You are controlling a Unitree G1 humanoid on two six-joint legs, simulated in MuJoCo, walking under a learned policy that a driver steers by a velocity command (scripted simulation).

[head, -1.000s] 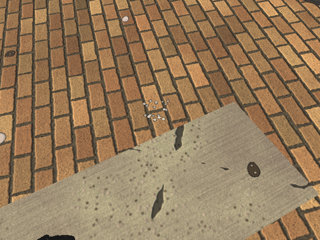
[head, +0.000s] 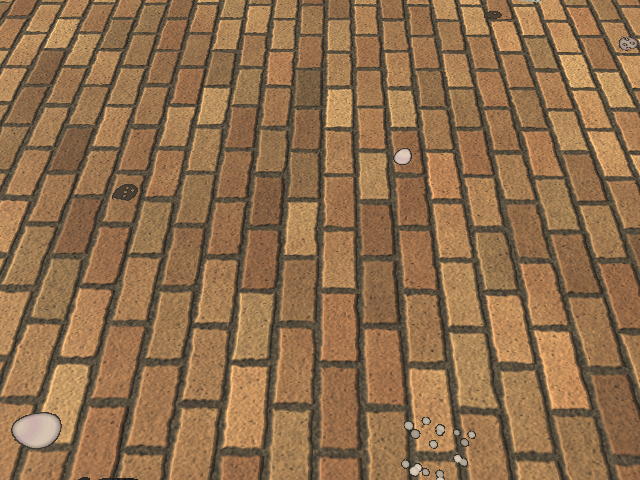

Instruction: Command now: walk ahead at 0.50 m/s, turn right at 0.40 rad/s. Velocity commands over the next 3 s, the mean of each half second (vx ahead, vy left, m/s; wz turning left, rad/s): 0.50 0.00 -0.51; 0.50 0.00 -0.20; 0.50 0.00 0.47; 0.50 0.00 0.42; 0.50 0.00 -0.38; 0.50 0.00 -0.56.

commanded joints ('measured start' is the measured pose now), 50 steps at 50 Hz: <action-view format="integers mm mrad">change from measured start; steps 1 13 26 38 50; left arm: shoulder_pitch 301 200 212 -20 251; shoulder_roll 178 178 175 28 144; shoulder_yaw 60 57 42 0 47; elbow -10 -22 -51 -119 -48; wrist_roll -13 -9 -17 6 12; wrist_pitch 2 27 46 32 16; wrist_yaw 15 67 67 28 41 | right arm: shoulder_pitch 13 -271 -13 -32 29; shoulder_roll -123 -38 -101 -131 -127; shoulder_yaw -6 15 -37 -36 -19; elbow -122 -208 -164 -51 -52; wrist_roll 18 -6 10 29 59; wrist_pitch -72 -64 -65 -63 -51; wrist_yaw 25 17 17 27 23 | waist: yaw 141 91 -46 -18 142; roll -174 -68 104 54 -162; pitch -334 -32 -125 18 -191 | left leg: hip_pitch -695 -453 192 -71 -722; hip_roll -8 48 385 237 98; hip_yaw -162 -62 -570 -58 -116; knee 669 -101 -439 -588 524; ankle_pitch -53 502 -9 501 -27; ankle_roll -16 -112 169 168 -15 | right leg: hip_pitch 870 221 -285 -112 696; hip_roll -354 -106 -63 -130 -408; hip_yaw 778 290 186 67 483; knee -266 -345 710 138 -268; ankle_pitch -221 124 -336 81 -202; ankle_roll -275 -136 82 96 -127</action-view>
